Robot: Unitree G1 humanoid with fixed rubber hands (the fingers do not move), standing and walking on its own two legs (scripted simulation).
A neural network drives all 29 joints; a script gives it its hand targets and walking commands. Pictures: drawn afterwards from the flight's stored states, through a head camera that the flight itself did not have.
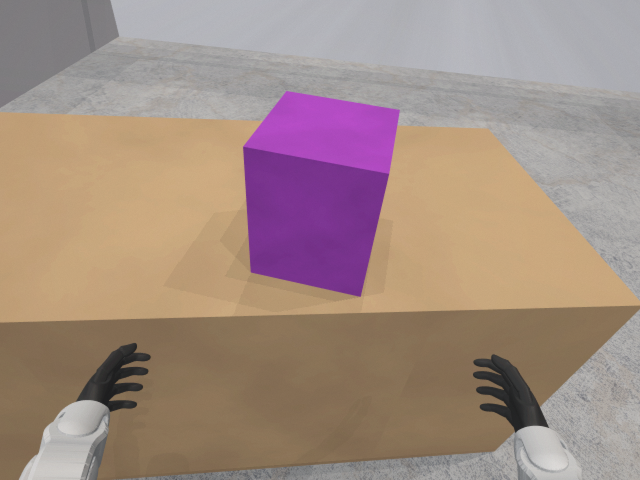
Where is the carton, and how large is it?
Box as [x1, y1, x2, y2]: [243, 91, 399, 296]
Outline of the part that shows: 286,91 243,146 251,272 360,296 389,172 399,110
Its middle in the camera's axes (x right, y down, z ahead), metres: +0.01 -0.09 +0.68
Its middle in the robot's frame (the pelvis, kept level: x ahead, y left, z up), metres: +0.55 -0.04 +0.08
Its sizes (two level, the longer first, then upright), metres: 0.210 0.200 0.250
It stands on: a pedestal, 0.72 m high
